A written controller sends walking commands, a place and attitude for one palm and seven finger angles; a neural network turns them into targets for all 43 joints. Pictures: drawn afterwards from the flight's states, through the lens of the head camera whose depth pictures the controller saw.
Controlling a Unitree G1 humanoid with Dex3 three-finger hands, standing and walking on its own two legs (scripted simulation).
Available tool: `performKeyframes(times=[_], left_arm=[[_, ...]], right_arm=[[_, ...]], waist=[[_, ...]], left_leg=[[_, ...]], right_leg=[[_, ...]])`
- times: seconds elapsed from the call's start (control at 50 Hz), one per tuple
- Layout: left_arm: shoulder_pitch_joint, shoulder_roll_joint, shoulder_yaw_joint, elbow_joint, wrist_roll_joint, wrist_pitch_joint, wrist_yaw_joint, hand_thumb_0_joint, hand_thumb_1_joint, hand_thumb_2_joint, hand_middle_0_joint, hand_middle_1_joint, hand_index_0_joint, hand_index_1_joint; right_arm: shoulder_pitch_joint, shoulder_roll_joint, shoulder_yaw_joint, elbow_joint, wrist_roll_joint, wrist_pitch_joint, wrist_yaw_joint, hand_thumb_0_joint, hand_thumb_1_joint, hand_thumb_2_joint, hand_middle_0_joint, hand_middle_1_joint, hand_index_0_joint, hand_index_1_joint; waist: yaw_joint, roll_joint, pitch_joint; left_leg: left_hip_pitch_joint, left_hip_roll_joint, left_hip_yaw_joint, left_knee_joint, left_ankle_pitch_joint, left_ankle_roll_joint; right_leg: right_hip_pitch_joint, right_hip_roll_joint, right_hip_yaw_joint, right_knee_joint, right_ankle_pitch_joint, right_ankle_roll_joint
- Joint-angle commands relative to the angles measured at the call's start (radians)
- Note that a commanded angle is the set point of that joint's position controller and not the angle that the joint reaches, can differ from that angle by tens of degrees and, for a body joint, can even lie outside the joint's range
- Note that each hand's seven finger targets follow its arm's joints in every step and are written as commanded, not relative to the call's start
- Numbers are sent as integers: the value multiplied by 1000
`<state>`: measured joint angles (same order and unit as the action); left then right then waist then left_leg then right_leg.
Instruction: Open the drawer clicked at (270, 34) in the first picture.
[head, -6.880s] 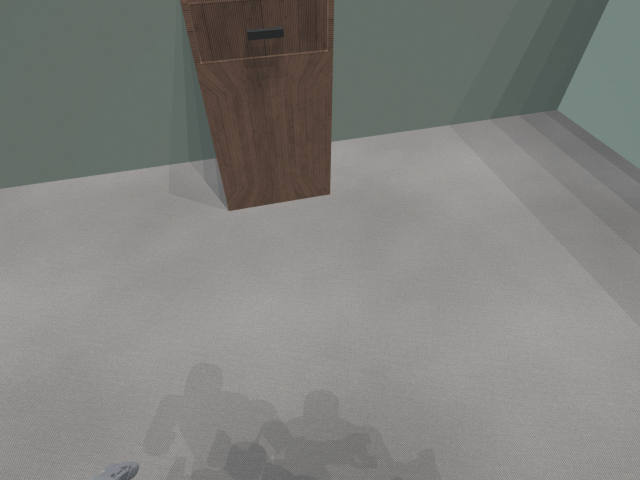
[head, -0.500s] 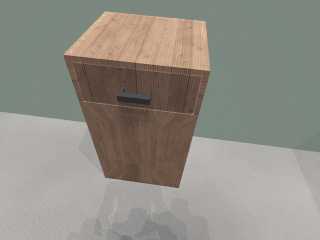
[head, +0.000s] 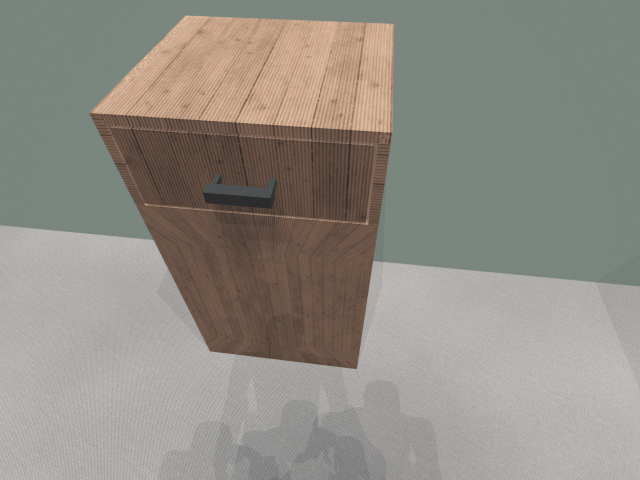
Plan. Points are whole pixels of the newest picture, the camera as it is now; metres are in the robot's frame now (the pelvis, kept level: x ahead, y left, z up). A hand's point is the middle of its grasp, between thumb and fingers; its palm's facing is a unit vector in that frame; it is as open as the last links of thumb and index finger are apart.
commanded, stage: come to a stop and stand still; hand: left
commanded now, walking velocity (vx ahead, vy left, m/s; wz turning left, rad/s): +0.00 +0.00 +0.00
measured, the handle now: (242, 188) +0.58 +0.17 +0.02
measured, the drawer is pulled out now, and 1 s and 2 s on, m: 0.00 0.00 0.00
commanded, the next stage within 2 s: look again from close up in 0.28 s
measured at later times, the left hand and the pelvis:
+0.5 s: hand out of the picture -0.01 +0.17 -0.17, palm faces -0.02 -0.98 -0.19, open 7.4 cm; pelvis +0.00 +0.01 +0.00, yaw -2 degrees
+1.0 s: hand out of the picture -0.01 +0.22 -0.17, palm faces -0.03 -0.98 -0.17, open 7.4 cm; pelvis +0.00 +0.06 +0.00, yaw -3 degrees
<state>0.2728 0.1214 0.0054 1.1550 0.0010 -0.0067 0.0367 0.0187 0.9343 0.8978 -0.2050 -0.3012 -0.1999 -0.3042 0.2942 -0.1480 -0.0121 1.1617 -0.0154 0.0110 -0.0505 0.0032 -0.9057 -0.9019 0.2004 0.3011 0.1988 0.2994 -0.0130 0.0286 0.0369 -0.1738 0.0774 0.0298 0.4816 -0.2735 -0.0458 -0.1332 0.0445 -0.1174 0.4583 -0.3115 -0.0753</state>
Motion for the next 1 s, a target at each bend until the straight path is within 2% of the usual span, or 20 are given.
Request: performKeyframes(times=[0.0,0.04,0.14,0.24,0.34,0.36,0.38,0.4,0.42,0.44,0.46,0.48,0.5,0.54,0.56,0.6,0.68,0.78,0.94,0.98], left_arm=[[54,92,14,-24,0,-1,2,0,900,900,-200,-300,-200,-300],[66,101,14,-18,-2,-3,2,0,900,900,-200,-300,-200,-300],[86,105,14,-15,-1,-9,7,0,900,900,-200,-300,-200,-300],[97,101,13,-17,0,-10,11,0,900,900,-200,-300,-200,-300],[97,96,11,-19,1,-8,12,0,900,900,-200,-300,-200,-300],[208,135,21,8,22,-50,51,0,900,900,-200,-300,-200,-300],[200,171,25,-40,24,-60,46,0,900,900,-200,-300,-200,-300],[166,172,27,-54,24,-60,39,0,900,900,-200,-300,-200,-300],[141,148,17,-56,25,-56,33,0,900,900,-200,-300,-200,-300],[122,139,16,-78,26,-56,27,0,900,900,-200,-300,-200,-300],[109,136,17,-93,26,-53,25,0,900,900,-200,-300,-200,-300],[97,135,14,-98,22,-50,24,0,900,900,-200,-300,-200,-300],[82,126,12,-100,17,-43,23,0,900,900,-200,-300,-200,-300],[95,89,5,-100,7,-25,16,0,900,900,-200,-300,-200,-300],[99,82,8,-105,11,-20,16,0,900,900,-200,-300,-200,-300],[90,96,7,-93,14,-16,9,0,900,900,-200,-300,-200,-300],[92,93,1,-89,13,-8,-1,0,900,900,-200,-300,-200,-300],[90,94,0,-89,13,-6,-5,0,900,900,-200,-300,-200,-300],[98,92,-2,-76,12,-8,-5,0,900,900,-200,-300,-200,-300],[100,87,1,-68,16,-7,-8,0,900,900,-200,-300,-200,-300]], right_arm=[[55,-43,1,-6,5,-10,0,0,-900,-900,200,300,200,300],[58,-40,5,-5,5,-12,-3,0,-900,-900,200,300,200,300],[48,-50,3,-10,6,-14,-6,0,-900,-900,200,300,200,300],[46,-54,4,-13,5,-14,-7,0,-900,-900,200,300,200,300],[51,-52,6,-10,4,-11,-6,0,-900,-900,200,300,200,300],[-68,-89,-4,-87,13,-32,13,0,-900,-900,200,300,200,300],[-10,-43,-4,-130,11,-16,16,0,-900,-900,200,300,200,300],[-10,-41,-7,-136,8,-6,21,0,-900,-900,200,300,200,300],[-4,-26,-4,-137,11,-11,23,0,-900,-900,200,300,200,300],[18,-22,-1,-143,10,-17,27,0,-900,-900,200,300,200,300],[33,-23,0,-146,9,-24,27,0,-900,-900,200,300,200,300],[58,-23,2,-138,7,-29,25,0,-900,-900,200,300,200,300],[91,-31,2,-122,6,-32,26,0,-900,-900,200,300,200,300],[86,-81,4,-126,-4,-40,20,0,-900,-900,200,300,200,300],[71,-91,5,-135,-7,-37,18,0,-900,-900,200,300,200,300],[62,-84,13,-126,-6,-40,16,0,-900,-900,200,300,200,300],[59,-94,18,-132,-3,-40,14,0,-900,-900,200,300,200,300],[70,-100,19,-118,-3,-43,15,0,-900,-900,200,300,200,300],[90,-90,21,-91,-1,-50,12,0,-900,-900,200,300,200,300],[106,-94,16,-81,-3,-47,11,0,-900,-900,200,300,200,300]], waist=[[10,7,93],[11,24,70],[10,-22,-9],[13,-43,-2],[12,-43,45],[69,-150,81],[14,-127,20],[12,-60,8],[2,-59,-17],[-3,-86,-67],[-7,-98,-91],[-14,-118,-106],[-24,-95,-88],[3,24,-18],[13,19,23],[19,100,59],[25,1,97],[26,-14,68],[24,-10,30],[15,-18,22]], left_leg=[[26,46,-17,-83,192,43],[25,48,-13,-90,225,44],[59,45,-4,-84,237,39],[58,43,1,-90,240,39],[53,45,-4,-109,219,40],[-134,11,69,181,36,18],[-169,-18,-24,266,-115,51],[-152,-7,-14,281,-102,68],[-152,2,-9,267,-121,68],[-126,-13,5,211,-122,62],[-96,-29,17,137,-97,56],[-46,-37,20,63,-27,54],[1,-26,10,-4,52,57],[-32,56,-80,-47,194,94],[-76,70,-84,-57,160,106],[-99,57,-95,-81,195,107],[-134,49,-118,-138,54,120],[-111,46,-121,-161,32,126],[-63,40,-108,-147,126,128],[-47,53,-122,-156,23,138]], right_leg=[[-100,-163,158,-168,239,38],[-49,-166,151,-154,321,42],[16,-172,148,-140,439,48],[27,-174,144,-136,493,53],[-5,-167,146,-149,415,46],[6,-250,266,-122,1028,162],[62,-306,269,-88,1124,145],[51,-315,248,-90,1086,110],[40,-285,203,-82,910,12],[53,-266,186,-69,808,-42],[64,-246,175,-49,764,-55],[47,-229,166,-29,677,-48],[2,-204,146,-4,528,-28],[-76,-133,139,-5,196,16],[-83,-118,137,-28,114,18],[-72,-115,128,-5,107,20],[-76,-110,126,-18,47,26],[-66,-120,122,-15,54,31],[-58,-131,122,-11,97,37],[-74,-115,103,19,21,34]])
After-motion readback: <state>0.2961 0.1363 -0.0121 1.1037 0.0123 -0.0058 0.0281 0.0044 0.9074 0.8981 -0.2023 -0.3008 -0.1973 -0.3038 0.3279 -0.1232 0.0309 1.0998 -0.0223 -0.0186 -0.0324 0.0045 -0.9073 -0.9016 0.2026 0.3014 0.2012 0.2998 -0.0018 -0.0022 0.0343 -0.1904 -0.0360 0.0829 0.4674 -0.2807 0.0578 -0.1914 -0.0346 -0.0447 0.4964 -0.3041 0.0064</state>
